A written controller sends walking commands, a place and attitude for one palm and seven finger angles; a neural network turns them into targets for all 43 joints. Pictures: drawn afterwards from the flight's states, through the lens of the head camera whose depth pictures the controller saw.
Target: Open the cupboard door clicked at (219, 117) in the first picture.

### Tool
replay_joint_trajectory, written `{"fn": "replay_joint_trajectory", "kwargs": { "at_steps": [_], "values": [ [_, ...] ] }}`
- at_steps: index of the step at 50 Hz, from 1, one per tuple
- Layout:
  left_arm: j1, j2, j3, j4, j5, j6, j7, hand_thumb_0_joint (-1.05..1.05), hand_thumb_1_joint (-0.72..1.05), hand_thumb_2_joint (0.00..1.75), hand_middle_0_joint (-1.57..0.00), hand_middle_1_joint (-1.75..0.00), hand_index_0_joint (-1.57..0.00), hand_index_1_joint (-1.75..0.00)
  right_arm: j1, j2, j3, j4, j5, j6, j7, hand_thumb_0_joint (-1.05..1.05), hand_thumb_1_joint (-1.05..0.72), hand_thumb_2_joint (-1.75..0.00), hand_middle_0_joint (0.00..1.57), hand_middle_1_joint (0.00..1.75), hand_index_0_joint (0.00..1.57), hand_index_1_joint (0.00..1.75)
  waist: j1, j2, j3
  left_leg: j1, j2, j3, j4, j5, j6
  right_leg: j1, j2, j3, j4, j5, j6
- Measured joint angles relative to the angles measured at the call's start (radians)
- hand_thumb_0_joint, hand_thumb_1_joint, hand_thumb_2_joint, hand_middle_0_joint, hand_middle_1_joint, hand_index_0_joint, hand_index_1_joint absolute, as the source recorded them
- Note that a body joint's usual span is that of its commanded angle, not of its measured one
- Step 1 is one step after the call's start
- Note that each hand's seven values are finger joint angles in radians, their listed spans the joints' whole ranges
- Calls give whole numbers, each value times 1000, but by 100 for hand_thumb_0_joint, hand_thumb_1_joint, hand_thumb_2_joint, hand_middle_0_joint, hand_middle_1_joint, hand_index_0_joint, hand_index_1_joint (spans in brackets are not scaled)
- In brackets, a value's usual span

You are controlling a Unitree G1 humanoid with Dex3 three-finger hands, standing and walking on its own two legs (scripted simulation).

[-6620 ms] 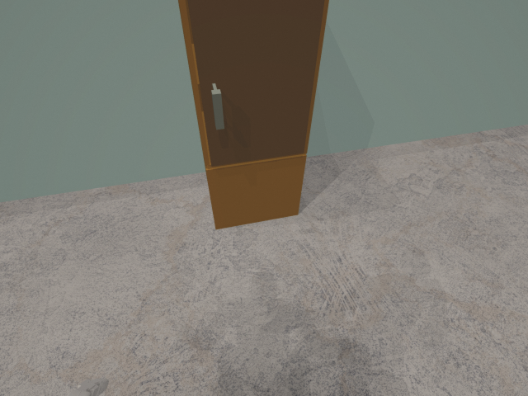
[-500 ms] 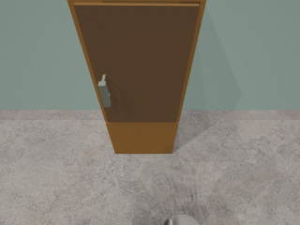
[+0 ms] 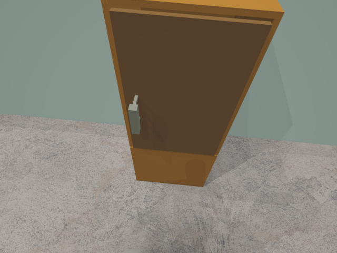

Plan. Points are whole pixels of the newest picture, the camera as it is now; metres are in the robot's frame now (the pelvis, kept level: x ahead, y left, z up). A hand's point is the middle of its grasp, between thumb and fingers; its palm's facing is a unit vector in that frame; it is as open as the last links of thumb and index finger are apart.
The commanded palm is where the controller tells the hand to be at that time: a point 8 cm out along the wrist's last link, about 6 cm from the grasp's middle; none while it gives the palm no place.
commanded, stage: come to a stop and stand still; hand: left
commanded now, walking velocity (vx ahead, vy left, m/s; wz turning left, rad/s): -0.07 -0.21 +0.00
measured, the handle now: (136, 114) +0.53 +0.15 -0.06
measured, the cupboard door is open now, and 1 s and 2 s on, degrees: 0 0 0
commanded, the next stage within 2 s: look again from close up in 0.90 s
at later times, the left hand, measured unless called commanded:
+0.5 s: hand out of the picture -0.02 +0.16 -0.15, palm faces -0.01 -0.97 -0.25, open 7.4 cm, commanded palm none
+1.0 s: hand out of the picture -0.10 +0.09 -0.16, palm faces +0.05 -0.99 -0.15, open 7.4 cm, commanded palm none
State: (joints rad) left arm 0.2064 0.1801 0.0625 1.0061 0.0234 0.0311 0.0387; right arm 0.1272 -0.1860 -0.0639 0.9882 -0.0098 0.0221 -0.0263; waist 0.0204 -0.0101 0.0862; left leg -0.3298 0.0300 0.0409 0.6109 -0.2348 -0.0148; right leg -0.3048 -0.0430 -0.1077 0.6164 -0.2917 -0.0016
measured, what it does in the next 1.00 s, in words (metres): steps on the spot: right foot, then left foot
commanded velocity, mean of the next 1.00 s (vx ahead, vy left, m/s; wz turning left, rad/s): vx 0.00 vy -0.04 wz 0.00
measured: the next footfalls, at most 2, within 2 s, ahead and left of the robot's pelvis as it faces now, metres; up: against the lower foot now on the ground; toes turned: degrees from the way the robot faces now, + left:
right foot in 0.46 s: -0.06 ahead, -0.14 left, +0.00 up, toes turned -5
left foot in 0.70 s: -0.03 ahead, +0.09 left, +0.00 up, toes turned +2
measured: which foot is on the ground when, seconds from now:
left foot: down 0.00-0.48, up 0.50-0.68, down 0.70-1.00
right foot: down 0.00-0.00, up 0.02-0.44, down 0.46-1.00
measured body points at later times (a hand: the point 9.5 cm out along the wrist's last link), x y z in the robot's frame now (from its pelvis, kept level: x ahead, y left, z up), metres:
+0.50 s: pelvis -0.06 -0.03 +0.01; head -0.06 -0.05 +0.46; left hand -0.02 +0.21 -0.13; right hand -0.07 -0.27 -0.15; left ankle +0.03 +0.11 -0.72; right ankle -0.10 -0.14 -0.73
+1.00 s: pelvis -0.08 -0.06 +0.02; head -0.08 -0.07 +0.47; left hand -0.10 +0.14 -0.15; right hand -0.10 -0.26 -0.15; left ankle -0.06 +0.10 -0.72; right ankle -0.10 -0.14 -0.72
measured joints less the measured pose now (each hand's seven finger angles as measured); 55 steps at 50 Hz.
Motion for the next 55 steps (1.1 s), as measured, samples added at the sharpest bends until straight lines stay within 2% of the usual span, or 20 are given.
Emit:
{"fn": "replay_joint_trajectory", "kwargs": {
  "at_steps": [2,4,7,10,13,19,23,26,28,31,34,36,38,40,43,50,52,55],
  "values": [
    [-1,19,3,-1,-6,12,5,0,91,90,-20,-30,-20,-29,-8,18,11,-7,-5,-3,1,0,-92,-90,19,30,20,30,10,-31,9,0,-8,16,12,-28,38,-48,11,49,142,-157,8],
    [5,30,9,0,-4,24,6,0,91,90,-20,-30,-20,-29,-10,35,25,-14,-10,-4,-6,0,-92,-90,19,30,20,30,11,-40,7,8,0,24,-12,-27,50,-99,43,97,316,-217,13],
    [14,40,14,2,-1,28,-4,1,91,90,-19,-30,-20,-29,-7,52,37,-21,-12,-4,-16,0,-91,-90,20,30,20,30,5,-36,-3,16,10,26,-74,16,52,-144,65,130,495,-175,27],
    [30,48,17,3,0,30,-13,1,91,90,-19,-30,-20,-29,3,63,38,-21,-8,-10,-20,0,-91,-90,20,30,20,30,-2,-32,-17,20,17,34,-129,56,52,-141,58,146,539,-126,43],
    [44,51,18,11,0,37,-20,1,91,90,-19,-30,-20,-29,20,59,32,-15,-9,-13,-20,-1,-92,-90,20,30,20,30,-14,-24,-34,24,25,41,-165,84,49,-94,37,144,461,-128,52],
    [41,35,3,29,-3,35,-26,1,91,90,-19,-30,-19,-29,77,28,16,26,-16,-2,-6,-1,-91,-90,20,30,20,30,-50,7,-61,18,35,36,-200,130,30,52,11,100,130,-180,33],
    [40,15,-11,35,-5,4,-22,1,91,90,-19,-30,-19,-29,128,10,4,68,-9,13,1,0,-91,-90,20,30,20,30,-55,12,-76,-4,20,35,-182,137,2,160,11,73,-146,-42,7],
    [60,-24,-28,52,-1,-1,-16,0,91,90,-19,-30,-19,-29,171,-7,0,104,-6,38,5,0,-91,-90,20,30,20,30,-51,50,-97,-24,18,1,-91,-44,-9,174,23,59,-163,-14,-11],
    [79,-42,-34,62,-3,-5,-11,0,91,90,-19,-30,-20,-29,194,-7,3,121,-8,44,8,0,-91,-90,19,30,20,30,-40,52,-113,-29,14,-13,-17,-79,-4,182,25,66,-187,-3,-20],
    [91,-56,-41,84,-5,-12,-4,1,92,90,-20,-30,-20,-29,213,4,12,135,-7,30,8,0,-91,-90,19,30,20,30,-46,53,-111,-4,24,-24,21,-60,-2,186,39,62,-202,9,-31],
    [94,-61,-47,103,-10,-23,-4,1,93,90,-20,-30,-20,-30,226,19,23,147,-5,12,1,0,-91,-90,19,30,20,30,-53,65,-99,61,40,-33,-56,13,-5,170,63,40,-174,-5,-39],
    [89,-62,-49,115,-14,-26,-3,2,94,90,-20,-30,-20,-30,226,34,30,165,-3,2,-7,0,-91,-90,19,30,20,30,-58,67,-89,94,50,-47,-118,-11,-30,156,74,19,-146,-22,-41],
    [84,-58,-48,122,-18,-28,-2,2,94,90,-20,-30,-20,-29,214,59,41,181,-2,-1,-12,0,-91,-90,19,30,20,30,-45,40,-70,106,42,-45,-138,-8,-46,160,65,20,-149,-19,-44],
    [87,-62,-49,127,-21,-31,-4,2,93,90,-20,-30,-20,-29,202,74,49,187,-1,-7,-16,0,-91,-90,19,30,20,30,-31,26,-58,117,43,-37,-157,16,-49,167,67,28,-163,-7,-45],
    [94,-73,-52,137,-22,-30,-6,1,93,90,-20,-30,-20,-29,185,82,52,187,1,-13,-18,0,-91,-90,19,30,20,30,-25,22,-52,129,46,-33,-174,27,-49,176,70,32,-179,5,-46],
    [108,-93,-54,147,-17,-29,-7,1,91,90,-20,-30,-20,-29,156,72,51,180,-2,-10,-23,1,-92,-90,20,30,20,30,-21,30,-61,143,44,-34,-190,38,-46,192,69,30,-196,17,-45],
    [117,-100,-59,136,-6,-53,7,1,91,90,-20,-30,-20,-29,153,52,51,161,-2,-6,-15,1,-92,-90,20,30,20,30,-16,44,-64,96,50,-39,-101,-5,-28,176,76,29,-194,24,-40],
    [133,-105,-66,109,2,-70,10,1,91,90,-20,-30,-20,-29,150,23,41,110,-1,-13,-4,2,-93,-90,20,30,20,30,-32,70,-60,56,48,-35,-26,-63,-1,147,86,23,-169,20,-39]
  ]
}}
